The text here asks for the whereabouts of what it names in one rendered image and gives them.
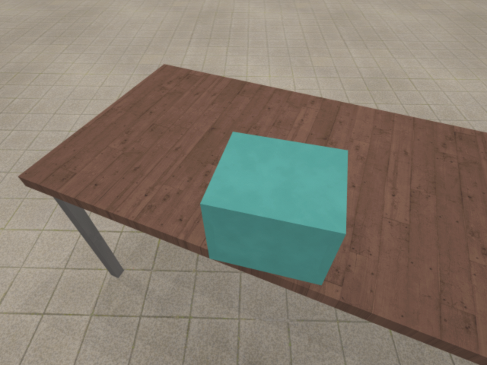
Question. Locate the carton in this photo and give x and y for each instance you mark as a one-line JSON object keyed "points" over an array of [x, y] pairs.
{"points": [[277, 206]]}

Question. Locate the table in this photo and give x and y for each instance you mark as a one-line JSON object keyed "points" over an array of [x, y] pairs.
{"points": [[414, 257]]}

